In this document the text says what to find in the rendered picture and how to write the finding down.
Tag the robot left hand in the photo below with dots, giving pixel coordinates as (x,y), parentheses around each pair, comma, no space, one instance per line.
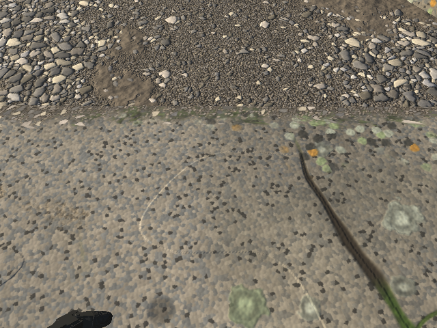
(88,319)

